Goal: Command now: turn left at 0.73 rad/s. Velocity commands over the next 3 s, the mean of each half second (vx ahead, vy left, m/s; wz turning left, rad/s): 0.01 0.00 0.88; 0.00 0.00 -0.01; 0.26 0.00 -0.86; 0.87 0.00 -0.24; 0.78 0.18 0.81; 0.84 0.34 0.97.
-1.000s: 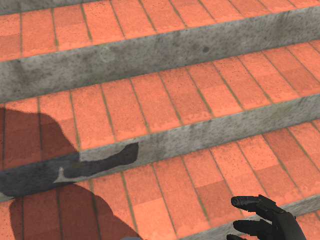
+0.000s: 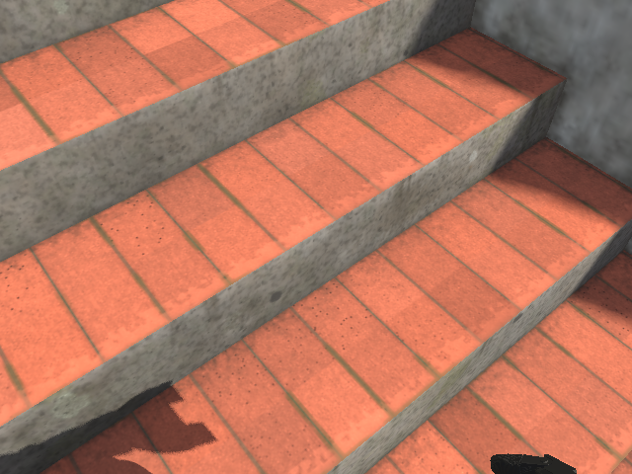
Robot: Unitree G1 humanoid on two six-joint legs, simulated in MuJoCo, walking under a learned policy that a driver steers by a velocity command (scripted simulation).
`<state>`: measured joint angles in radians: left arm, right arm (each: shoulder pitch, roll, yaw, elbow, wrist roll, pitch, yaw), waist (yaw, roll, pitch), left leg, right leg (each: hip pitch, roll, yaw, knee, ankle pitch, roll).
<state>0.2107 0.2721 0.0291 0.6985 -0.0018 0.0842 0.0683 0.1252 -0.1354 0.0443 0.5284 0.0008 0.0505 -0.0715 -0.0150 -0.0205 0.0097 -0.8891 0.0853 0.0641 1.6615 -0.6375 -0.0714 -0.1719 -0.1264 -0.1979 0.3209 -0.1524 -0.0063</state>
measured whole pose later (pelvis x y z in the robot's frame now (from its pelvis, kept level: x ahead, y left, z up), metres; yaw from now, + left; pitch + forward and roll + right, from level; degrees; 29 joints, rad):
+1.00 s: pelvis +0.13 +0.01 +0.15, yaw +23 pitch +3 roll +2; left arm 0.30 0.21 0.04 0.51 0.01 0.08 0.10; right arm 0.08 -0.22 -0.01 0.67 0.01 0.01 -0.05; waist 0.06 -0.01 0.02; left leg -0.47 -0.12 -0.11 0.96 -0.51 -0.11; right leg -0.39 0.11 0.21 0.48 -0.13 -0.04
